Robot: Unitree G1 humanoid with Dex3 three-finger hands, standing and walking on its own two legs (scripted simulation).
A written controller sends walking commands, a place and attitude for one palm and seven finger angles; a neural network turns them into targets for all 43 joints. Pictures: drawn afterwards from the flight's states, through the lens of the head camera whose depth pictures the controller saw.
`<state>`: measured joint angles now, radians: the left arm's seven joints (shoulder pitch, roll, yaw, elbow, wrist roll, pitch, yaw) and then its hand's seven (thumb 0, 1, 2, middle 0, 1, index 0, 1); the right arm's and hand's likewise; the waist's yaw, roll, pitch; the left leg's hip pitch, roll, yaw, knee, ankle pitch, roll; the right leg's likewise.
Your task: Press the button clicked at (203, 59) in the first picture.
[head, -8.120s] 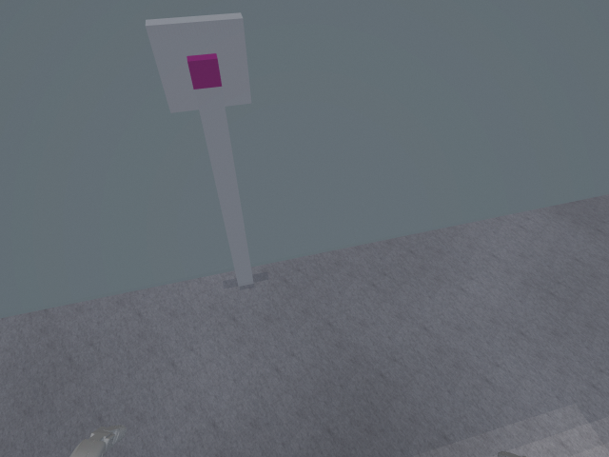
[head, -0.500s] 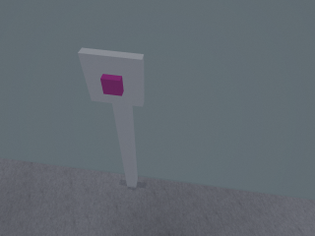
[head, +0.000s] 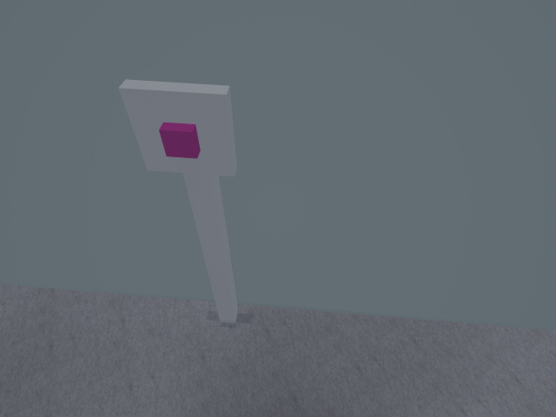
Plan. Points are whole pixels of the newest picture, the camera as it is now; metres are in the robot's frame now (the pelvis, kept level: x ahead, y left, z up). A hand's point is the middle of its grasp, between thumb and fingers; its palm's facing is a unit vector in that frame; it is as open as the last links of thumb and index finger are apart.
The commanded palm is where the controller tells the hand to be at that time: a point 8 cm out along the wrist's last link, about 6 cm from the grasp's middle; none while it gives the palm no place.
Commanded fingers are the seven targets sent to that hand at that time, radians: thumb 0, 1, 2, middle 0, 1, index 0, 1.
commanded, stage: come to a stop and stand still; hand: left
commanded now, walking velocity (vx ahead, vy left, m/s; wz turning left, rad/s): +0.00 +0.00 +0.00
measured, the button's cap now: (181, 139) +0.54 +0.21 +0.11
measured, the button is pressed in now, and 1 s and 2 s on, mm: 0 0 0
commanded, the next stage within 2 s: look again from close up in 0.16 s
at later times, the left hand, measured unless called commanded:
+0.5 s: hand out of the picture +0.02 +0.20 -0.18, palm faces +0.04 -0.98 -0.19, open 7.3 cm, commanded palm none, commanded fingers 0.00 0.90 0.90 -0.20 -0.30 -0.20 -0.30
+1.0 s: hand out of the picture -0.01 +0.22 -0.18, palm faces +0.03 -0.98 -0.18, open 7.3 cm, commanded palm none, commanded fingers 0.00 0.90 0.90 -0.20 -0.30 -0.20 -0.30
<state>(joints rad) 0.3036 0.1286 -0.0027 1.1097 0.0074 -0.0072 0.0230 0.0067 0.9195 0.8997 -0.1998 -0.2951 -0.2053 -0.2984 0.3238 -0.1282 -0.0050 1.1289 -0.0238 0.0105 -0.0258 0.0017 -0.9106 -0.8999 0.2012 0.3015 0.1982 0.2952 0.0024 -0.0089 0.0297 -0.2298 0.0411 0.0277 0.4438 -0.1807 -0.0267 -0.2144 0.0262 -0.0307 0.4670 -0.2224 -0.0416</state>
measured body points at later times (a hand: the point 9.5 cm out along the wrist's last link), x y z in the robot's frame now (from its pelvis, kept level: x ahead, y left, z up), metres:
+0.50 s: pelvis +0.01 +0.04 -0.01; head +0.00 +0.04 +0.44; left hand +0.02 +0.26 -0.16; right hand +0.03 -0.19 -0.16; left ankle +0.04 +0.14 -0.74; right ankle +0.02 -0.09 -0.74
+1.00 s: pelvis +0.01 +0.04 +0.00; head +0.00 +0.05 +0.45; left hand -0.01 +0.27 -0.16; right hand +0.03 -0.19 -0.15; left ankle +0.04 +0.14 -0.74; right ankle +0.02 -0.09 -0.74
